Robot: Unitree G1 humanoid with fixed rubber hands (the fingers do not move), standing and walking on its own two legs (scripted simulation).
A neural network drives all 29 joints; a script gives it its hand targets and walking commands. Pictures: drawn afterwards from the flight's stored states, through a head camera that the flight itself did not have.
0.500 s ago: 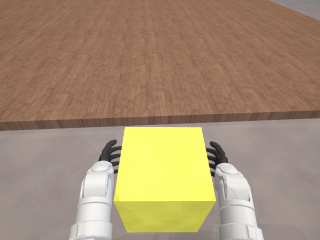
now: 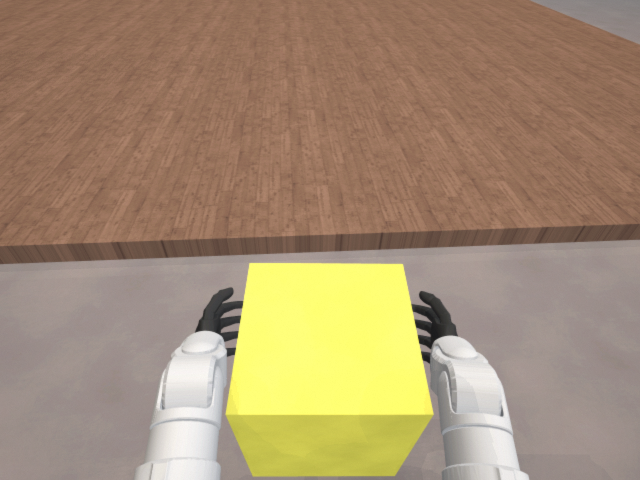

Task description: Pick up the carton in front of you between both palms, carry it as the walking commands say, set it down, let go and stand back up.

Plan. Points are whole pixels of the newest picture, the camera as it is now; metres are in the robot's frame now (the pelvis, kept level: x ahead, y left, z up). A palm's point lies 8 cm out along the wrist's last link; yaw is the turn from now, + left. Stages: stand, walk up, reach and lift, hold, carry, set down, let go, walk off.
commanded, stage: carry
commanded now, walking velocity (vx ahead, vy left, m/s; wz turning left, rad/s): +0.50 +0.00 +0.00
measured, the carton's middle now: (325, 374) +0.29 +0.00 -0.03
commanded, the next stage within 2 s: none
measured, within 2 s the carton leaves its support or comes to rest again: neither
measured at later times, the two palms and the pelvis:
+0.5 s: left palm (229, 256) +0.41 +0.14 +0.09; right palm (437, 265) +0.39 -0.16 +0.09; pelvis +0.16 +0.00 -0.01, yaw +1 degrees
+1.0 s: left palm (228, 167) +0.70 +0.20 +0.06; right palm (374, 174) +0.68 -0.10 +0.06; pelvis +0.46 +0.06 -0.01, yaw -2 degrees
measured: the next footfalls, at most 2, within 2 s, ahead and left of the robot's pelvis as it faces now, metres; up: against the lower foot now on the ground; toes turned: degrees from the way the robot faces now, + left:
right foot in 0.44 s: +0.22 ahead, -0.09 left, +0.00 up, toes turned -10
left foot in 0.84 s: +0.54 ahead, +0.14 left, +0.00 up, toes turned +13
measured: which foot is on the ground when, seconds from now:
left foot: down 0.00-0.44, up 0.46-0.82, down 0.84-1.00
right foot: down 0.00-0.20, up 0.22-0.42, down 0.44-0.88, up 0.90-1.00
